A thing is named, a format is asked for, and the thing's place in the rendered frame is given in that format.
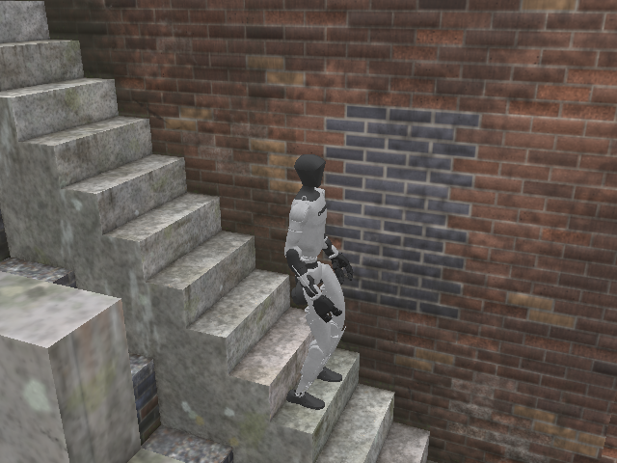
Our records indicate stairs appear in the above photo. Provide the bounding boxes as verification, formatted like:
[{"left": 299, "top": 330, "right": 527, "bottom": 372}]
[{"left": 0, "top": 0, "right": 438, "bottom": 463}]

